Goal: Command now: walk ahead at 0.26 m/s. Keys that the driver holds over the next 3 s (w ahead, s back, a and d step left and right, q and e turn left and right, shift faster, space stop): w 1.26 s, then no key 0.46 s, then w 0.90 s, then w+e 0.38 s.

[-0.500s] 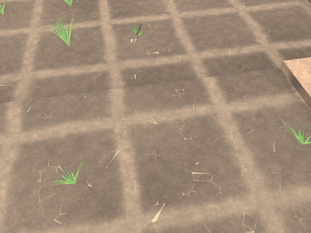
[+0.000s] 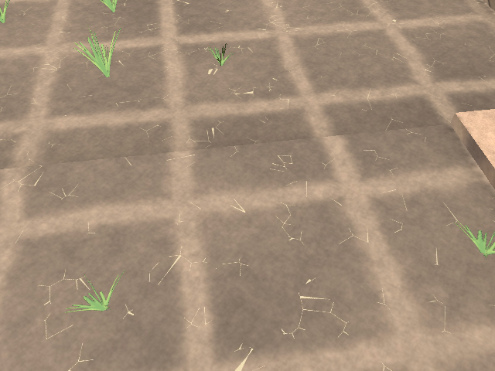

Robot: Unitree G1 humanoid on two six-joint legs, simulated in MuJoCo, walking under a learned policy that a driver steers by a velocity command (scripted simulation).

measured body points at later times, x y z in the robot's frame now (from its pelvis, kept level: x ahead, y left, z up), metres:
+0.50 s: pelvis +0.18 +0.05 -0.02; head +0.20 +0.06 +0.43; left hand +0.20 +0.29 -0.17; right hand +0.21 -0.19 -0.16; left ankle +0.27 +0.12 -0.75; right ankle +0.08 -0.06 -0.65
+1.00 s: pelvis +0.44 -0.01 -0.02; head +0.47 -0.03 +0.43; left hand +0.62 +0.21 -0.13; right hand +0.35 -0.24 -0.17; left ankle +0.27 +0.11 -0.74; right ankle +0.54 -0.10 -0.75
